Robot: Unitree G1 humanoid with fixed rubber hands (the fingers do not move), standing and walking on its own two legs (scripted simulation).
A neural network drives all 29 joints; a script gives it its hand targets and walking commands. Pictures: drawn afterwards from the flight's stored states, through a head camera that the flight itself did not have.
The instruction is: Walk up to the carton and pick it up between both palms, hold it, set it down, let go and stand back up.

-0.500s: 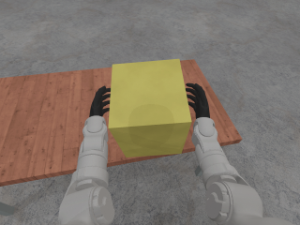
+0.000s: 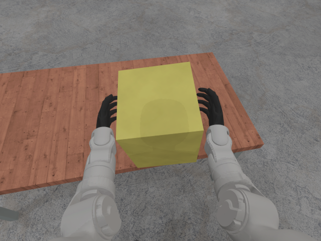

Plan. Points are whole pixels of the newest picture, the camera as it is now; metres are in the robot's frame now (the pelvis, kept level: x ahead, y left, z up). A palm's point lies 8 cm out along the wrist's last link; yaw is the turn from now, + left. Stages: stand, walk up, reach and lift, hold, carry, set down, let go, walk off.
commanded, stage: set down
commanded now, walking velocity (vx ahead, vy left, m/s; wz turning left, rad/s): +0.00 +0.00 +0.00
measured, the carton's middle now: (160, 120) +0.44 +0.05 -0.02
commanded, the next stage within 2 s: none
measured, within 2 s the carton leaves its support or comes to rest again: neither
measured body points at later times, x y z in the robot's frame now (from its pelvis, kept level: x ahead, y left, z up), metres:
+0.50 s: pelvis +0.01 +0.00 +0.00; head +0.09 +0.02 +0.44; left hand +0.40 +0.20 +0.00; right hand +0.43 -0.09 +0.03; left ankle +0.01 +0.12 -0.75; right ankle -0.04 -0.10 -0.75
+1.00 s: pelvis +0.00 +0.00 -0.01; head +0.12 +0.02 +0.42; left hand +0.41 +0.20 -0.02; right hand +0.44 -0.09 +0.00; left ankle +0.01 +0.12 -0.75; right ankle -0.04 -0.10 -0.75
